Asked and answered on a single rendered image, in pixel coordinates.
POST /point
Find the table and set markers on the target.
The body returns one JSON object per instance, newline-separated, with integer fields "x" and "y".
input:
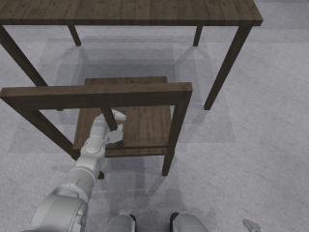
{"x": 241, "y": 13}

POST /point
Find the left robot forearm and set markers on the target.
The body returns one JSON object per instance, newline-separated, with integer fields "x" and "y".
{"x": 83, "y": 175}

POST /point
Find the robot left hand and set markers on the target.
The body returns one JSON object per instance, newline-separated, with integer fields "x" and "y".
{"x": 100, "y": 128}

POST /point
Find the right robot thigh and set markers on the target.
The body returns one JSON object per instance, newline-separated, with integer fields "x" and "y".
{"x": 188, "y": 223}

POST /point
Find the robot left shin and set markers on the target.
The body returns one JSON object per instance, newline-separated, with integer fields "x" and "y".
{"x": 124, "y": 214}

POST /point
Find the chair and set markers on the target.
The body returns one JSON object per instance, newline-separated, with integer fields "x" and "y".
{"x": 148, "y": 129}

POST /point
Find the robot right hand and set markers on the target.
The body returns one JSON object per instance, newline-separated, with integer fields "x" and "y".
{"x": 251, "y": 226}

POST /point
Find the left robot upper arm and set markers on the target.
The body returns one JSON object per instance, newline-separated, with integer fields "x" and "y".
{"x": 60, "y": 213}

